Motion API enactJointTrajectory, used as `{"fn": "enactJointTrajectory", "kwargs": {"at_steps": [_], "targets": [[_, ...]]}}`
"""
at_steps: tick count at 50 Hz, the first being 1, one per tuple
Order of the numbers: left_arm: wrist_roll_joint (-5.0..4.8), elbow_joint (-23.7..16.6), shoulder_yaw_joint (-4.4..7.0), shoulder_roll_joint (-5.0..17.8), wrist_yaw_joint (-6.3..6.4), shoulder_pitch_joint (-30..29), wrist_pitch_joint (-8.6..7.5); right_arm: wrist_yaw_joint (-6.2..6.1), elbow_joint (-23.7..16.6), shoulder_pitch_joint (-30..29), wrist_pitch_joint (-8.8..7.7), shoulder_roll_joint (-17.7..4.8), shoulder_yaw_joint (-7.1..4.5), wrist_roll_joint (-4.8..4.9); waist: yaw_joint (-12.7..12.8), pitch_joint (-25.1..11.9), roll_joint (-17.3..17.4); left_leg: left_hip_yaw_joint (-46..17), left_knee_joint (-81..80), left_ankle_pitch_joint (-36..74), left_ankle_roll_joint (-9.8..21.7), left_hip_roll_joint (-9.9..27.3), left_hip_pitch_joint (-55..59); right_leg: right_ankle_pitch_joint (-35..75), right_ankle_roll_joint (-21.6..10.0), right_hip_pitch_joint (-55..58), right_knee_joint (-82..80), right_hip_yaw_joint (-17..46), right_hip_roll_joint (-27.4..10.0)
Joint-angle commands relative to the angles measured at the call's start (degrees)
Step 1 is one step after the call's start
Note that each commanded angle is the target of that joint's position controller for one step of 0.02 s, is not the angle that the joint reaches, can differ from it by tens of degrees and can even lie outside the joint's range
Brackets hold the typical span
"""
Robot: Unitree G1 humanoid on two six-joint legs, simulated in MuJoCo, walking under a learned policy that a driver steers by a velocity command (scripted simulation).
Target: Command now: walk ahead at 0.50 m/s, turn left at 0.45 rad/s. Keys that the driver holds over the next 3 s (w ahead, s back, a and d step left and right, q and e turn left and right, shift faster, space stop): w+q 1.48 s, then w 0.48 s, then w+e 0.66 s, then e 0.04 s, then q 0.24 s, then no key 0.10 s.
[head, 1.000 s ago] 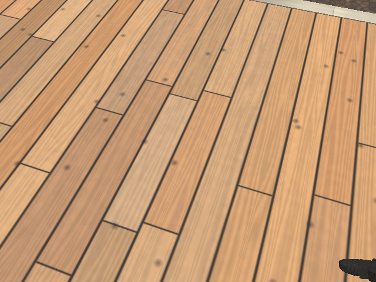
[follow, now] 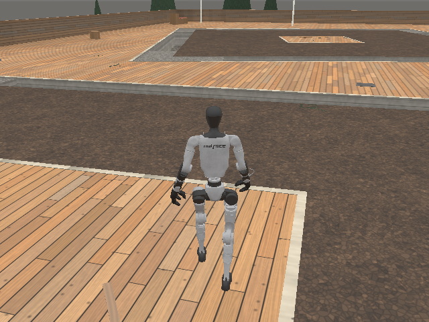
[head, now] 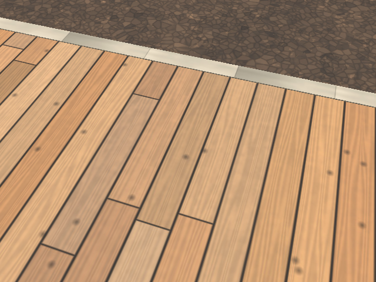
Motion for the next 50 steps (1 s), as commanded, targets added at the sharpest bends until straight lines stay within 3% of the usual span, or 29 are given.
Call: {"fn": "enactJointTrajectory", "kwargs": {"at_steps": [1,2,3,4,5,6,7,8,11,16,18,21,23,24,25,26,27,28,29,30,32,34,37,41,45,46,48,49,50], "targets": [[-0.19,-3.5,2.56,10.3,1.63,-2.3,0.98,-0.34,-2.4,11.2,-0.45,-10.8,-4.49,-0.06,-9.2,-8.2,-5.1,2.3,-2.7,-2.3,4.8,-4.9,17.9,67.9,-2.9,-3.0,25.5,-0.5,-14.3],[1.24,-4.9,1.25,7.4,1.90,-0.6,0.30,-1.42,-1.3,19.4,0.15,-15.9,-5.88,-0.10,-11.5,-15.3,2.9,-13.3,-2.3,1.6,9.0,5.4,36.2,46.5,-0.9,-17.1,43.7,-1.4,-10.8],[1.67,-6.8,-0.76,1.4,0.49,4.6,-1.47,-1.53,-2.4,17.3,-0.21,-17.9,-6.10,0.63,-5.9,-21.5,16.1,-45.9,-9.2,-6.3,21.8,18.1,55.4,-6.7,3.0,-42.3,64.6,5.2,3.3],[0.10,-6.7,0.26,7.1,-0.92,0.5,-3.78,-1.62,-2.6,18.4,-0.11,-12.9,-4.84,0.52,-9.9,-23.0,8.1,-46.1,-12.7,-13.7,19.5,16.9,57.3,-6.8,1.6,-49.0,67.3,15.0,-0.5],[-1.87,-8.8,0.38,8.0,-1.60,-5.0,-4.96,-1.95,-2.9,16.4,-0.12,-10.8,-4.27,0.03,-10.2,-15.0,4.9,-37.4,-13.5,-12.8,16.7,14.8,51.1,-2.7,0.7,-51.5,65.0,14.3,-3.2],[-1.20,-9.5,0.05,6.9,-1.50,-7.2,-5.55,-1.93,-3.3,12.9,-0.17,-10.6,-4.12,-0.13,-7.7,-8.5,-2.2,-31.8,-14.6,-7.0,15.0,12.6,41.5,0.7,0.6,-50.5,58.8,13.3,-5.6],[0.39,-9.4,0.58,7.4,-1.08,-8.1,-5.38,-2.05,-3.9,9.8,-0.19,-8.9,-3.62,-0.12,-5.9,-5.7,-3.5,-27.8,-15.6,-0.8,14.0,10.7,35.2,2.7,1.1,-47.6,53.2,12.8,-7.3],[0.79,-9.6,0.77,7.4,-1.09,-7.1,-4.82,-2.27,-4.8,8.2,-0.04,-8.7,-3.33,-0.68,-4.1,-4.1,-1.5,-26.0,-16.9,3.7,14.3,9.4,30.1,3.6,1.9,-44.3,51.7,12.7,-7.8],[1.20,-9.3,0.43,5.6,-0.66,-4.9,-3.19,-2.98,-4.8,6.8,-0.01,-9.6,-3.63,-0.38,-2.1,-2.4,0.3,-21.3,-19.1,9.5,14.7,7.5,22.0,5.4,5.0,-41.3,43.6,10.8,-8.2],[0.94,-11.5,-0.69,2.9,-0.65,-14.8,-3.15,-4.22,-3.1,9.5,0.96,-11.6,-4.31,0.24,-6.0,-1.2,2.6,-15.6,-17.9,2.7,9.9,2.2,15.3,25.6,7.0,-34.1,22.3,9.0,-4.3],[0.21,-12.2,-0.35,3.7,-0.94,-17.3,-3.51,-4.24,-2.1,11.6,1.35,-11.7,-4.39,0.47,-7.1,-1.5,3.2,-18.1,-16.3,-0.8,9.0,3.0,17.0,27.9,6.7,-32.3,18.2,9.8,-3.0],[-0.21,-12.5,0.78,5.9,-1.36,-17.3,-4.17,-4.37,-1.5,12.4,1.74,-11.0,-4.31,0.69,-6.3,-1.8,4.6,-23.9,-11.5,-4.9,7.6,5.1,22.4,23.7,4.8,-31.0,13.9,12.0,-2.9],[-0.27,-11.4,1.76,7.0,-1.30,-12.4,-4.68,-4.34,-1.9,11.0,1.96,-10.1,-4.17,0.45,-3.2,-2.5,5.9,-25.7,-7.0,-4.6,6.0,4.8,22.9,20.7,2.5,-24.8,11.4,11.2,-2.9],[0.29,-10.5,2.59,8.5,-0.94,-7.4,-4.94,-4.21,-2.3,10.8,1.82,-8.0,-3.46,0.16,-0.7,-5.7,5.2,-23.9,-0.7,-3.7,4.2,2.3,20.9,20.0,0.4,-16.2,10.6,12.2,-5.1],[1.10,-9.9,3.47,11.5,-0.45,0.8,-5.06,-4.01,-3.2,11.7,1.57,-4.4,-2.14,-0.67,2.4,-13.1,-1.7,-18.6,15.2,-12.2,1.9,-1.6,14.5,16.0,-3.2,-2.5,10.7,21.9,-15.1],[1.58,-7.7,4.65,16.3,-0.73,5.2,-4.18,-3.93,-5.0,19.5,0.95,-2.0,-1.24,1.00,-1.2,-18.5,-21.2,-11.4,33.2,-33.2,-1.5,-8.2,-5.3,2.5,-13.1,12.8,4.7,49.8,-27.4],[0.18,-8.5,3.76,11.0,-0.97,4.0,-3.97,-4.16,-3.3,18.6,0.94,-8.2,-2.31,1.54,0.3,-14.6,-15.0,-12.6,40.7,-30.4,-2.5,-3.2,-12.1,-11.0,-12.7,10.4,1.9,54.1,-27.6],[0.09,-9.0,2.82,7.6,-0.67,1.8,-3.64,-4.14,-3.9,12.2,1.30,-11.1,-3.22,1.07,1.9,-7.8,-9.5,-11.5,42.5,-24.9,-2.9,-1.3,-13.5,-9.2,-9.9,4.2,1.5,44.2,-24.8],[0.68,-9.2,2.29,6.5,-0.60,-0.8,-3.31,-4.23,-4.4,9.1,1.61,-10.7,-3.32,0.38,1.2,-4.3,-5.9,-9.9,41.6,-20.9,-3.1,0.4,-11.5,-0.9,-8.3,-2.2,1.0,36.2,-22.2],[0.89,-8.7,1.89,5.3,-0.53,-2.4,-3.08,-4.06,-5.1,7.3,1.62,-10.0,-3.46,-0.07,0.3,-1.4,-5.8,-9.8,39.0,-18.2,-3.3,1.8,-10.5,5.7,-7.9,-6.7,-0.1,30.7,-19.9],[1.02,-8.0,1.52,4.1,-0.34,-3.3,-3.35,-3.46,-5.3,8.0,2.06,-7.7,-3.36,0.70,-1.4,-0.2,-8.4,-8.6,36.0,-15.8,-3.3,3.8,-6.6,12.4,-7.2,-11.4,-2.8,22.7,-17.2],[0.55,-6.9,1.88,4.8,-0.41,-3.0,-3.76,-3.27,-5.8,7.1,2.60,-5.9,-2.97,0.66,-1.6,0.5,-7.9,-7.6,33.3,-14.4,-3.8,4.4,-7.2,17.1,-8.2,-12.3,-4.7,18.2,-17.4],[0.68,-5.3,2.65,6.9,-0.34,-2.3,-3.75,-3.02,-6.8,4.1,2.76,-4.8,-2.55,0.28,-1.4,0.9,-5.9,-7.4,26.7,-9.0,-4.6,5.0,-9.7,24.0,-9.2,-10.5,-5.9,13.2,-18.4],[0.35,-3.7,2.90,8.2,-0.03,-2.0,-3.05,-1.69,-7.7,-1.7,2.03,-3.8,-1.99,0.39,0.5,2.1,-5.2,-4.2,14.0,1.8,-4.0,4.4,-6.7,27.9,-7.3,-9.3,-6.1,4.8,-16.8],[-0.63,-1.7,3.43,10.0,0.05,0.8,-2.03,-0.33,-9.8,-7.5,1.86,-3.5,-1.80,0.67,2.0,4.1,-4.9,-1.0,6.1,1.3,-2.0,3.3,-4.9,31.0,-6.0,-4.7,-4.9,0.9,-18.4],[-0.95,-1.4,3.62,10.5,0.06,0.9,-1.69,-0.06,-10.3,-7.9,1.90,-4.0,-2.01,0.64,1.5,4.2,-5.1,-0.1,4.9,-0.9,-1.1,2.6,-4.1,35.0,-5.5,-3.1,-3.5,0.0,-18.9],[-1.51,-1.3,4.19,12.3,0.39,0.5,-1.02,0.10,-10.5,-5.6,2.22,-6.0,-3.04,0.22,-1.0,1.6,-6.9,3.0,3.8,-6.9,1.3,-0.8,2.1,53.9,-4.4,-0.9,3.5,-2.3,-19.0],[-1.73,-1.4,4.44,13.1,0.64,0.2,-0.59,-0.01,-9.5,-1.0,2.45,-7.7,-4.06,0.09,-4.0,-1.4,-7.4,4.4,2.9,-8.9,2.8,-3.1,8.5,62.4,-3.7,-1.0,10.9,-3.5,-18.6],[-1.91,-1.7,4.20,12.6,0.90,-0.6,-0.30,-0.52,-7.1,8.2,2.67,-10.3,-5.71,0.25,-9.2,-6.0,-6.0,4.7,-0.8,-5.2,5.0,-5.3,21.6,62.8,-2.1,-5.6,22.4,-5.2,-16.9]]}}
